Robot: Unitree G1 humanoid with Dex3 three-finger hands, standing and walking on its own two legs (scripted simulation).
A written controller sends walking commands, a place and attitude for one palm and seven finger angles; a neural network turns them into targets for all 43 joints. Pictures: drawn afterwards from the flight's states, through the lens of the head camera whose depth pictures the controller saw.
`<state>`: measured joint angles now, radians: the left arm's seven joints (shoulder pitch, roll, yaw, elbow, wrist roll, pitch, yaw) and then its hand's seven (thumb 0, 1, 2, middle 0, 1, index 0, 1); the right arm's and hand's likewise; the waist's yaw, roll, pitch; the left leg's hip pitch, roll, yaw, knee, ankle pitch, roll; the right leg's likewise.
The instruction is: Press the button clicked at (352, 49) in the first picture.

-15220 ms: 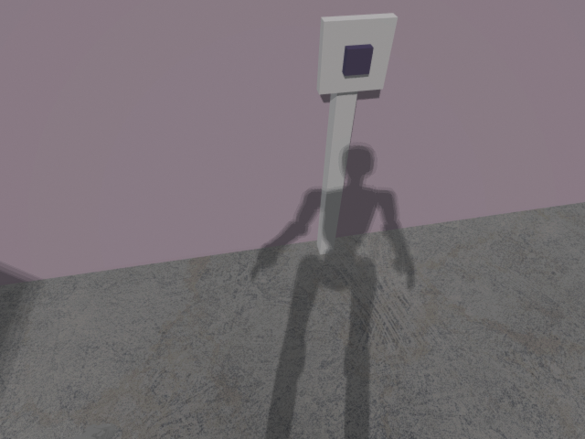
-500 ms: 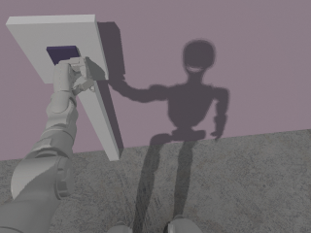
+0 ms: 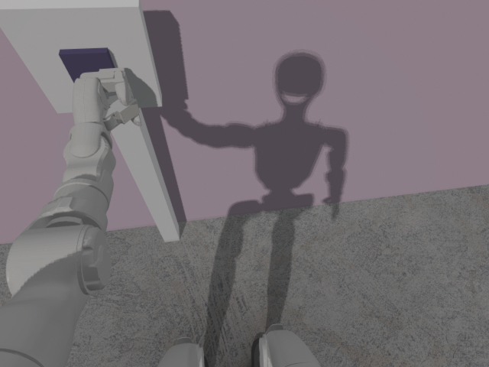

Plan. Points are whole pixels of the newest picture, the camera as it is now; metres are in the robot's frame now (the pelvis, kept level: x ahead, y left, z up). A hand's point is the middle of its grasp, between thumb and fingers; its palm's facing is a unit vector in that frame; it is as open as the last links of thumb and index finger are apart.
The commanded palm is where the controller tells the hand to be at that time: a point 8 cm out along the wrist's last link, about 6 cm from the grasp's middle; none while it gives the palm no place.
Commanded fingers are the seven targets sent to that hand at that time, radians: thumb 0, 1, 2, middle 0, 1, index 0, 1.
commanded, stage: pull the fist back off the button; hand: left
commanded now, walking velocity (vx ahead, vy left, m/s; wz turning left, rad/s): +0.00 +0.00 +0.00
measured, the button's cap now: (92, 66) +0.56 +0.19 +0.14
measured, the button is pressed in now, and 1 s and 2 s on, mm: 9 0 0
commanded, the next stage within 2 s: draw the hand back to the body in 0.94 s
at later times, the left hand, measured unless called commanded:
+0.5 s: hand (132, 118) +0.49 +0.13 +0.10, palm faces +0.07 -1.00 +0.00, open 3.2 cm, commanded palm +0.44 +0.18 +0.11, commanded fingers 0.00 0.90 0.90 -1.30 -1.50 -1.30 -1.50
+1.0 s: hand (133, 154) +0.42 +0.13 +0.10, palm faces +0.06 -1.00 -0.01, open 3.1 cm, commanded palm +0.40 +0.18 +0.11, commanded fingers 0.00 0.90 0.90 -1.30 -1.50 -1.30 -1.50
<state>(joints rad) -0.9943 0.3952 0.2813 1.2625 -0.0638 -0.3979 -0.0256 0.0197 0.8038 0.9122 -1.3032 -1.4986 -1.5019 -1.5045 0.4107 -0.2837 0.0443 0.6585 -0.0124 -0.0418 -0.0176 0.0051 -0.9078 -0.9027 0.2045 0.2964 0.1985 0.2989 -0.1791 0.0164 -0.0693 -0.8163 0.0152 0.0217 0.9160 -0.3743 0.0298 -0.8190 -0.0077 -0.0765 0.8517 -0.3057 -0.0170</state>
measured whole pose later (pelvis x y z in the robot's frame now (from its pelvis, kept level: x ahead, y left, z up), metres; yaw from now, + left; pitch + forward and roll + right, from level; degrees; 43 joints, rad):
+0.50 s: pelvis +0.03 +0.00 +0.01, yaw -2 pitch +12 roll -1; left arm -0.68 0.25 0.25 0.96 -0.12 -0.38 -0.02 0.02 0.88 0.89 -1.30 -1.50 -1.34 -1.50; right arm 0.38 -0.26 0.01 0.61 0.00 0.00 0.01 0.01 -0.91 -0.90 0.20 0.30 0.20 0.30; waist -0.09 0.03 -0.09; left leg -0.65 0.02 0.06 0.84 -0.41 0.03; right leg -0.68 0.01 -0.04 0.80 -0.34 -0.02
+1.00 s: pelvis +0.05 -0.01 +0.02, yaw +1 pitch +8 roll +0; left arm -0.32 0.16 0.10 0.51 -0.15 -0.26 -0.03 0.02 0.89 0.90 -1.31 -1.50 -1.31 -1.50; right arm 0.24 -0.23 0.02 0.58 0.02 -0.03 -0.02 0.01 -0.91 -0.90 0.20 0.30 0.20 0.30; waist -0.01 0.03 -0.07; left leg -0.50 0.01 0.02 0.77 -0.41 0.01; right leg -0.52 0.00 -0.08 0.75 -0.36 -0.03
